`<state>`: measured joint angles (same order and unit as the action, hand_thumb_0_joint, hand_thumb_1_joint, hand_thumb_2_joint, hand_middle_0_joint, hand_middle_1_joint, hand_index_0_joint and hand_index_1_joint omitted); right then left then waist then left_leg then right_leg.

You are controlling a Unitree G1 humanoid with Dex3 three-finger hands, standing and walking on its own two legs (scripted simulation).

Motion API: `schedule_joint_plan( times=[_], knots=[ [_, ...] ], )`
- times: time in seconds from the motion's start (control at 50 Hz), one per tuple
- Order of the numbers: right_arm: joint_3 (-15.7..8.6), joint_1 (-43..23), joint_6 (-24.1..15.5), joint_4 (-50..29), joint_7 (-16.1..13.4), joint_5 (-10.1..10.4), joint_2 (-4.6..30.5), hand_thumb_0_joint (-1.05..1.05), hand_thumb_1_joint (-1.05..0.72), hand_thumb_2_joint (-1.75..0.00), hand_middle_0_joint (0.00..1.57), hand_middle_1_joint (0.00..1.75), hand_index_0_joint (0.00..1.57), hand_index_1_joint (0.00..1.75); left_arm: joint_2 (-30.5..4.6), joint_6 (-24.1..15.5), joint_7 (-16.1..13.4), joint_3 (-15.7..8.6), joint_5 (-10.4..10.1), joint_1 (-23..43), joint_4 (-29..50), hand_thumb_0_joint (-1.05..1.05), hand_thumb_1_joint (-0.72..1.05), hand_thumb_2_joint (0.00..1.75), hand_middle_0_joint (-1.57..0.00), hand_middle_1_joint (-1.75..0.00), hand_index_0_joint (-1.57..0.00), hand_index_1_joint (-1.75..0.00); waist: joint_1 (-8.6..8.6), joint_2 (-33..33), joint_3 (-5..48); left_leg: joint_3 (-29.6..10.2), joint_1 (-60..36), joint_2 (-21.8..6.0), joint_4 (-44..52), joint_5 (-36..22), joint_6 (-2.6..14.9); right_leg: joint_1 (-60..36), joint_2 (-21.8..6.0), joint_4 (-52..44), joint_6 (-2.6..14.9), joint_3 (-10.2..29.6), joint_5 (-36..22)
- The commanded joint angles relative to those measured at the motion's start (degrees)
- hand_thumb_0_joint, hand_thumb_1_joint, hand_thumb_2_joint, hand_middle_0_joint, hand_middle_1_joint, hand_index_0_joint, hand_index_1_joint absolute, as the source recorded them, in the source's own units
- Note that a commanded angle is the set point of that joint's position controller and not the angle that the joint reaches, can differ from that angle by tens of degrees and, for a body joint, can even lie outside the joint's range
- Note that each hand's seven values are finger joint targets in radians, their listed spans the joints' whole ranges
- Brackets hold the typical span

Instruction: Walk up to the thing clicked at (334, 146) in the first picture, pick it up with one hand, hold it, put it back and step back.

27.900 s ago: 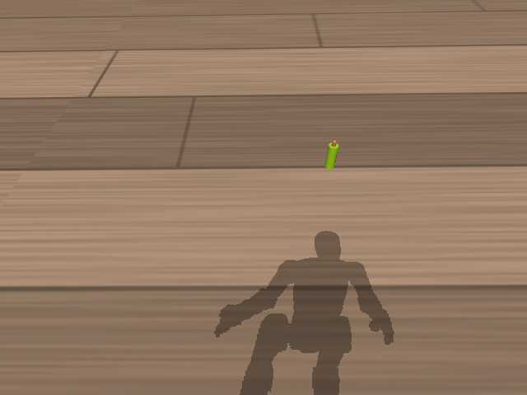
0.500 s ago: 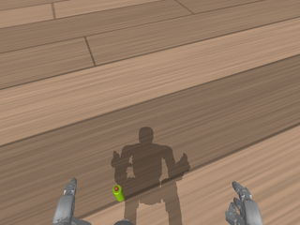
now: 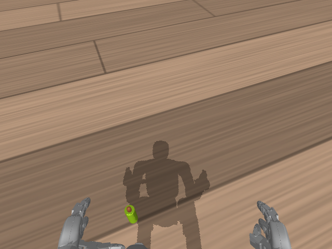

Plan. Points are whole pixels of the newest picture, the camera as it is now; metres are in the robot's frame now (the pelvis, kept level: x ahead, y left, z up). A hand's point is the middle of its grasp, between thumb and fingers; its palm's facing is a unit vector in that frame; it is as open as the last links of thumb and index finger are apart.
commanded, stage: stand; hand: left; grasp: from the side
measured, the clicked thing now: (131, 213) +0.38 +0.21 -0.63
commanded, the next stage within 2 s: none
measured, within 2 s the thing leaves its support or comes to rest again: neither
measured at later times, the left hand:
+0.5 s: hand out of the picture +0.05 +0.26 -0.11, palm faces +0.00 -0.94 -0.35, open 7.5 cm
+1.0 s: hand out of the picture +0.02 +0.25 -0.11, palm faces +0.00 -0.94 -0.35, open 7.4 cm
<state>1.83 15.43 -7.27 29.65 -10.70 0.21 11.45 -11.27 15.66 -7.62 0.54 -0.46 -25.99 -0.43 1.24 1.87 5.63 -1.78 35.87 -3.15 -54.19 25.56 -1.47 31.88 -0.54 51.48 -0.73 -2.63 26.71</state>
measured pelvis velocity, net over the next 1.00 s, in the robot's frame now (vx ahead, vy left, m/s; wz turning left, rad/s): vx -0.03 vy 0.00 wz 0.02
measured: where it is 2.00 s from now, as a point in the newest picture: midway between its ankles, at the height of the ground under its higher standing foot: outside the picture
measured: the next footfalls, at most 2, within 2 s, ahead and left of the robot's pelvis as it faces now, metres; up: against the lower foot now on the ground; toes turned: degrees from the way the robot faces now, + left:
none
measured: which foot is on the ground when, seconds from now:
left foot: down 0.00-1.00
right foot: down 0.00-1.00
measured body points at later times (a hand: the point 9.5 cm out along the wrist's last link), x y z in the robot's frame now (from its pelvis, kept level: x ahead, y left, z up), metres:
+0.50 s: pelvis -0.01 +0.01 +0.04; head +0.00 +0.02 +0.49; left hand +0.05 +0.31 -0.09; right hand +0.08 -0.28 -0.09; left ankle +0.02 +0.13 -0.69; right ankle -0.01 -0.13 -0.69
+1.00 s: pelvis -0.03 +0.00 +0.05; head -0.03 +0.00 +0.50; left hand +0.02 +0.30 -0.08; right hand +0.04 -0.28 -0.09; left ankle +0.02 +0.13 -0.69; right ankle -0.01 -0.13 -0.69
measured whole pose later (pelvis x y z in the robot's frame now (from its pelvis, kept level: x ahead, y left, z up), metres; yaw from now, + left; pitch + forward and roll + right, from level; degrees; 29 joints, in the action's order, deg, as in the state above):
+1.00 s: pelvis -0.03 +0.00 +0.05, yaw +1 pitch -4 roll +0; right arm -0.9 8.3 0.3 64.4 -0.1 -1.5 18.2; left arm -18.8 -0.4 -0.7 -0.3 1.8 -9.2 -64.5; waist -0.3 0.9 -3.7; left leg -0.8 10.6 -0.9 -23.4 9.0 -0.7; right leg 7.6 -2.3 23.1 -1.4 -2.7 11.5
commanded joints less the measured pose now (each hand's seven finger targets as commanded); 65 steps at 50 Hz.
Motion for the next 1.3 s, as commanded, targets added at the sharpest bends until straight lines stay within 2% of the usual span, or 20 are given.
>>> schedule_joint_plan(
  times=[0.0, 0.02, 0.04, 0.06, 0.08, 0.1, 0.14, 0.2, 0.26, 0.32, 0.38, 0.46, 0.54, 0.66, 0.8, 0.86, 1.02, 1.12, 1.24, 1.28],
  knots=[
    [-2.95, -3.51, -3.12, -9.22, -0.73, 0.0, 6.55, 0.0, -0.9, -0.9, 0.2, 0.3, 0.2, 0.3, -5.78, -3.06, -0.72, -3.39, 0.23, 1.24, 10.97, 0.0, 0.38, 0.9, -0.2, -0.3, -0.2, -0.3, 0.07, -0.22, 6.48, 2.08, -6.92, 2.26, 7.89, -12.53, 1.56, -1.87, 1.71, -8.74, 0.58, -0.89, -13.11],
    [-2.93, -3.48, -3.16, -8.98, -0.72, 0.0, 6.75, 0.0, -0.9, -0.9, 0.2, 0.3, 0.2, 0.3, -5.69, -3.03, -0.75, -3.13, 0.24, 1.39, 10.23, 0.0, 0.46, 0.9, -0.2, -0.3, -0.2, -0.3, 0.23, -0.18, 6.06, 2.03, -7.01, 2.2, 8.11, -12.51, 1.53, -1.75, 1.71, -8.56, 0.62, -0.98, -12.99],
    [-5.3, -5.85, 0.92, 3.39, 2.7, -5.93, 15.25, 0.0, -0.9, -0.9, 0.2, 0.3, 0.2, 0.3, -13.45, -9.92, 1.9, -5.52, 6.2, 10.88, -9.87, 0.0, 0.54, 0.9, -0.2, -0.3, -0.2, -0.3, -2.01, -5.48, -1.77, -1.29, -5.81, 1.22, 10.02, -18.73, 3.3, -10.33, -3.86, -11.56, 3.7, 3.72, -13.1],
    [-5.82, -5.49, 2.35, 5.73, 4.87, -6.92, 14.39, 0.0, -0.9, -0.9, 0.2, 0.3, 0.2, 0.3, -14.2, -12.45, 3.52, -6.12, 6.43, 8.95, -14.81, 0.0, 0.62, 0.9, -0.2, -0.3, -0.2, -0.3, -2.31, -7.76, 0.97, 0.15, -9.12, 0.85, 9.83, -17.34, 4.9, -10.53, -5.22, -12.13, 4.87, 6.55, -16.15],
    [-5.91, -5.59, 2.81, 6.38, 5.77, -6.46, 13.87, 0.0, -0.9, -0.9, 0.2, 0.3, 0.2, 0.3, -14.99, -14.09, 4.18, -6.03, 6.5, 9.38, -16.81, 0.0, 0.7, 0.9, -0.2, -0.3, -0.2, -0.3, -1.73, -7.77, 1.44, -0.28, -10.72, 0.56, 10.37, -17.84, 5.35, -10.37, -5.48, -11.94, 5.53, 7.57, -17.55],
    [-5.88, -6.5, 3.37, 6.36, 6.54, -5.93, 13.92, 0.0, -0.9, -0.9, 0.2, 0.3, 0.2, 0.3, -15.15, -15.07, 4.84, -5.51, 5.88, 9.8, -18.03, 0.0, 0.78, 0.9, -0.2, -0.3, -0.2, -0.3, -1.72, -6.14, -0.71, -0.52, -11.15, 1.02, 11.63, -17.19, 5.59, -7.92, -4.89, -12.94, 5.42, 7.47, -15.54],
    [-5.74, -5.7, 3.22, 8.06, 8.44, -3.92, 13.61, 0.0, -0.9, -0.9, 0.2, 0.3, 0.2, 0.3, -15.5, -16.6, 5.64, -5.02, 4.23, 11.77, -22.53, 0.0, 0.9, 0.9, -0.2, -0.3, -0.2, -0.3, -1.7, -2.26, 0.57, -1.34, -13.84, 0.92, 14.3, -16.03, 5.49, -10.41, -5.03, -13.13, 4.58, 6.99, -14.59],
    [-6.48, -7.2, 3.44, 10.77, 9.52, -3.09, 14.8, 0.0, -0.9, -0.9, 0.2, 0.3, 0.2, 0.3, -14.81, -17.06, 5.92, -4.85, 3.02, 12.17, -28.46, 0.0, 0.9, 0.9, -0.2, -0.3, -0.2, -0.3, -2.9, 0.54, 0.98, -3.12, -16.83, -0.09, 17.45, -16.61, 5.27, -11.04, -4.05, -13.94, 3.56, 5.16, -14.8],
    [-6.36, -7.76, 3.95, 13.19, 9.84, -3.12, 14.72, 0.0, -0.9, -0.9, 0.2, 0.3, 0.2, 0.3, -15.48, -17.56, 5.8, -4.84, 3.09, 13.85, -33.99, 0.0, 0.9, 0.9, -0.2, -0.3, -0.2, -0.3, -2.4, -0.23, 0.71, -3.36, -17.33, -0.38, 19.57, -15.86, 5.15, -14.03, -4.3, -15.72, 3.09, 5.11, -15.16],
    [-6.47, -7.98, 4.54, 15.53, 9.84, -3.08, 15.27, 0.0, -0.9, -0.9, 0.2, 0.3, 0.2, 0.3, -15.63, -17.64, 5.74, -4.64, 3.07, 14.65, -38.32, 0.0, 0.9, 0.9, -0.2, -0.3, -0.2, -0.3, -2.3, 0.26, -2.45, -5.03, -16.6, -1.1, 24.09, -10.97, 5.21, -14.79, -3.92, -18.32, 2.89, 4.25, -11.88],
    [-6.3, -8.05, 4.86, 18.0, 9.83, -2.98, 15.85, 0.0, -0.9, -0.9, 0.2, 0.3, 0.2, 0.3, -15.72, -17.61, 5.7, -4.38, 2.79, 14.79, -42.34, 0.0, 0.9, 0.9, -0.2, -0.3, -0.2, -0.3, -2.3, 0.92, -4.02, -6.09, -18.19, -1.83, 27.63, -9.87, 5.03, -15.75, -3.93, -20.53, 2.69, 4.08, -11.4],
    [-6.08, -8.02, 5.19, 21.21, 9.81, -2.52, 16.43, 0.0, -0.9, -0.9, 0.2, 0.3, 0.2, 0.3, -16.68, -17.7, 5.66, -4.04, 2.36, 14.25, -47.43, 0.0, 0.9, 0.9, -0.2, -0.3, -0.2, -0.3, -2.18, 0.12, -4.2, -5.76, -21.3, -2.07, 29.18, -13.14, 4.39, -18.81, -5.05, -24.57, 2.41, 4.75, -14.1],
    [-5.69, -7.46, 5.55, 24.34, 9.83, -1.96, 16.81, 0.0, -0.9, -0.9, 0.2, 0.3, 0.2, 0.3, -17.96, -17.82, 5.62, -3.74, 2.14, 15.23, -51.57, 0.0, 0.9, 0.9, -0.2, -0.3, -0.2, -0.3, -1.41, -1.6, -5.16, -4.84, -23.81, -1.77, 30.47, -16.1, 3.58, -20.48, -6.17, -28.27, 2.16, 5.8, -15.77],
    [-5.31, -8.71, 6.03, 27.73, 9.75, -1.72, 17.49, 0.0, -0.9, -0.9, 0.2, 0.3, 0.2, 0.3, -18.26, -17.35, 5.81, -3.2, 1.98, 15.89, -56.22, 0.0, 0.9, 0.9, -0.2, -0.3, -0.2, -0.3, -1.85, -0.56, -6.99, -5.74, -23.81, -2.51, 35.25, -11.09, 3.21, -22.41, -5.96, -31.02, 1.67, 5.06, -13.0],
    [-5.03, -9.3, 6.23, 30.16, 9.89, -1.53, 17.41, 0.0, -0.9, -0.9, 0.2, 0.3, 0.2, 0.3, -18.82, -17.5, 5.93, -2.99, 2.02, 17.29, -59.75, 0.0, 0.9, 0.9, -0.2, -0.3, -0.2, -0.3, -1.76, -1.83, -8.0, -5.23, -25.04, -2.35, 36.05, -11.99, 2.77, -22.26, -6.48, -33.93, 1.34, 5.57, -11.94],
    [-4.9, -9.57, 6.38, 30.73, 10.03, -1.48, 17.3, 0.0, -0.9, -0.9, 0.2, 0.3, 0.2, 0.3, -19.02, -17.29, 6.01, -3.0, 2.04, 17.88, -60.67, 0.0, 0.9, 0.9, -0.2, -0.3, -0.2, -0.3, -1.78, -1.6, -9.78, -5.25, -24.11, -2.17, 36.93, -9.63, 2.39, -21.37, -6.07, -34.32, 1.22, 5.32, -8.95],
    [-4.65, -9.34, 6.42, 32.06, 10.14, -1.38, 17.94, 0.0, -0.9, -0.9, 0.2, 0.3, 0.2, 0.3, -19.44, -17.27, 6.32, -2.96, 1.8, 19.1, -62.09, 0.0, 0.9, 0.9, -0.2, -0.3, -0.2, -0.3, -1.72, -0.57, -8.69, -5.05, -24.1, -2.45, 37.17, -9.84, 2.36, -22.19, -6.4, -35.37, 1.28, 5.83, -9.13],
    [-4.5, -9.51, 6.25, 32.43, 10.1, -1.16, 18.33, 0.0, -0.9, -0.9, 0.2, 0.3, 0.2, 0.3, -19.63, -17.23, 6.48, -2.93, 1.73, 19.22, -62.73, 0.0, 0.9, 0.9, -0.2, -0.3, -0.2, -0.3, -1.69, -0.77, -7.85, -5.03, -24.83, -2.74, 37.41, -11.02, 2.27, -22.51, -6.43, -35.17, 1.34, 5.8, -10.42],
    [-4.12, -9.26, 6.09, 33.0, 9.99, -1.23, 18.18, 0.0, -0.9, -0.9, 0.2, 0.3, 0.2, 0.3, -19.8, -17.57, 6.41, -3.0, 1.52, 20.51, -63.03, 0.0, 0.9, 0.9, -0.2, -0.3, -0.2, -0.3, -1.44, -1.92, -5.69, -4.3, -26.8, -3.22, 36.6, -17.31, 2.71, -24.67, -7.33, -35.4, 1.4, 6.09, -16.5],
    [-4.07, -9.57, 6.03, 33.24, 10.0, -1.16, 18.38, 0.0, -0.9, -0.9, 0.2, 0.3, 0.2, 0.3, -19.59, -17.48, 6.46, -2.94, 1.43, 20.45, -63.39, 0.0, 0.9, 0.9, -0.2, -0.3, -0.2, -0.3, -1.48, -1.48, -6.37, -4.24, -26.9, -3.12, 36.94, -17.22, 2.42, -24.19, -7.09, -35.44, 1.3, 5.85, -15.81]
  ],
)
